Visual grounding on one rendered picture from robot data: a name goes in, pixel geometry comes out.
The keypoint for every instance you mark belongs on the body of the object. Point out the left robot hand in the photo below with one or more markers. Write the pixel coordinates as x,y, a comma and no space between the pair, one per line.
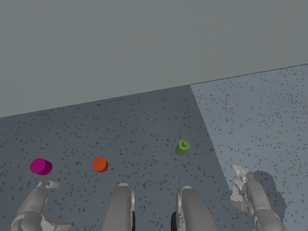
35,202

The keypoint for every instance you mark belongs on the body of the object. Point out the right robot arm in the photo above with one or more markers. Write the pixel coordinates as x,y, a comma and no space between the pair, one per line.
267,220

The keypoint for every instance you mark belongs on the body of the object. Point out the right robot hand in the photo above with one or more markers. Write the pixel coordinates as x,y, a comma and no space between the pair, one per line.
253,195

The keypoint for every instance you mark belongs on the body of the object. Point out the left robot arm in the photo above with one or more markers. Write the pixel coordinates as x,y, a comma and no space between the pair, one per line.
27,221

